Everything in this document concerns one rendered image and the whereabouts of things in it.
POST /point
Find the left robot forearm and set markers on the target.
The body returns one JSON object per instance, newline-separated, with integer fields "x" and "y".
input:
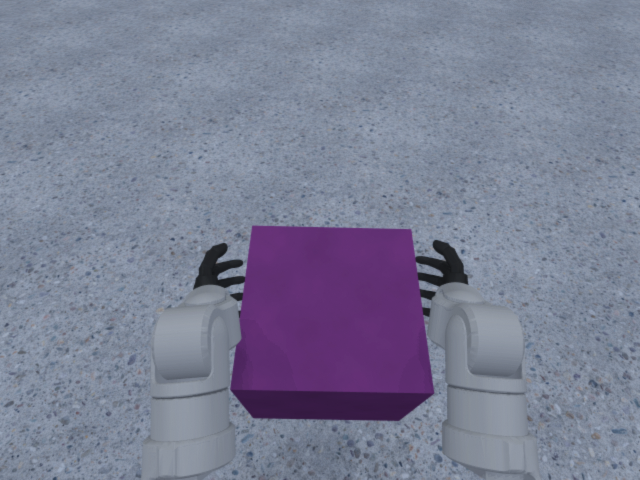
{"x": 190, "y": 433}

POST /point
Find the left robot hand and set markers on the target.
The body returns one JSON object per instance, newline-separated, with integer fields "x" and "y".
{"x": 209, "y": 270}

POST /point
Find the carton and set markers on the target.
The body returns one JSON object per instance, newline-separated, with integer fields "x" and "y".
{"x": 332, "y": 325}

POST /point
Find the right robot forearm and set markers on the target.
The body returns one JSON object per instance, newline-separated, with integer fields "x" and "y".
{"x": 486, "y": 429}

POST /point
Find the right robot hand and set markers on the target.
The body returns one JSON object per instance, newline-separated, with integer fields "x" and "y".
{"x": 452, "y": 269}

